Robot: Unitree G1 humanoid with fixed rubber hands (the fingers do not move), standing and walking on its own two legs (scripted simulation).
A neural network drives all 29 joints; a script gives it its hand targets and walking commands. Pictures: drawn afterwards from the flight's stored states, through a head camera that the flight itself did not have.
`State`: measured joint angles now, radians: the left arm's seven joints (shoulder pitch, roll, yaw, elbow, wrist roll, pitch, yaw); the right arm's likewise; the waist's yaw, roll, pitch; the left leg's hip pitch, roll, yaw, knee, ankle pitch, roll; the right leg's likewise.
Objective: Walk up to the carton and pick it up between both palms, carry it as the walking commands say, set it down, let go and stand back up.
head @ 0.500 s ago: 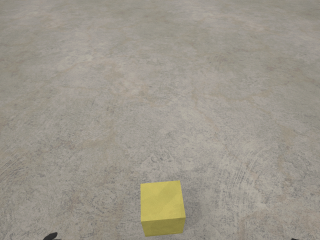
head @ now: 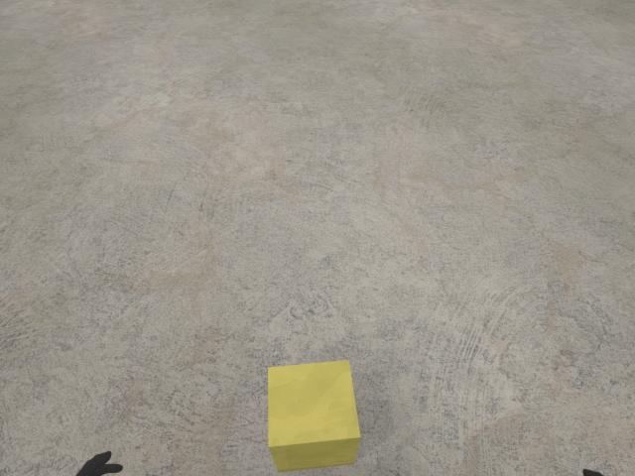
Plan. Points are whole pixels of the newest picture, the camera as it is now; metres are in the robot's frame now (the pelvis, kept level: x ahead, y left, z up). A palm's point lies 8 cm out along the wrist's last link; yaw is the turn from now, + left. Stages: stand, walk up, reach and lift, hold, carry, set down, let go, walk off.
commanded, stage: walk up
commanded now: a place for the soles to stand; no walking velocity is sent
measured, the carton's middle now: (312, 417) +0.40 +0.03 -0.63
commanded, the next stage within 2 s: reach and lift in 0.88 s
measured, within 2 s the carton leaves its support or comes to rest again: neither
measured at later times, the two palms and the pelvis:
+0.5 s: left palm out of the picture +0.14 +0.32 -0.08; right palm out of the picture +0.09 -0.33 -0.08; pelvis +0.00 +0.00 +0.01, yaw +1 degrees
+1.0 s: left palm out of the picture +0.13 +0.31 -0.07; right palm out of the picture +0.13 -0.30 -0.07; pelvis -0.02 +0.01 +0.01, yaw +1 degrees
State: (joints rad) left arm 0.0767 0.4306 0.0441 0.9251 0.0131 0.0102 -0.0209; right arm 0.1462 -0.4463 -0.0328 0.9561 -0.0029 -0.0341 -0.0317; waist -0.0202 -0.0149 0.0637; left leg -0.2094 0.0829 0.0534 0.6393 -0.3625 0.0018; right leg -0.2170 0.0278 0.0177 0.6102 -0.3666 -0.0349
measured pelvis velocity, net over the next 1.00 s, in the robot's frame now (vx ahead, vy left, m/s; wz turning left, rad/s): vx -0.02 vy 0.01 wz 0.02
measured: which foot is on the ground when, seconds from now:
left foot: down 0.00-1.00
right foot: down 0.00-1.00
